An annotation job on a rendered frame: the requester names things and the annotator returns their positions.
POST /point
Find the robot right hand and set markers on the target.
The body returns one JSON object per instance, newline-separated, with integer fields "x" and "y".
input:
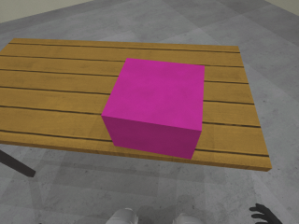
{"x": 266, "y": 214}

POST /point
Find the table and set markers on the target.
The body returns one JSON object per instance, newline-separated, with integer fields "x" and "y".
{"x": 54, "y": 91}

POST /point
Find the left robot thigh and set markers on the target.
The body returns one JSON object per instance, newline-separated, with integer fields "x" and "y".
{"x": 123, "y": 216}

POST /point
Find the robot thigh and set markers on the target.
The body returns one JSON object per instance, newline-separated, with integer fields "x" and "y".
{"x": 123, "y": 216}
{"x": 187, "y": 219}

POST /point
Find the carton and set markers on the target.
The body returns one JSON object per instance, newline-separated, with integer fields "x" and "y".
{"x": 157, "y": 107}

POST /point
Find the right robot thigh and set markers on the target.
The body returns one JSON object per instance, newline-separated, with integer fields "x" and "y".
{"x": 187, "y": 219}

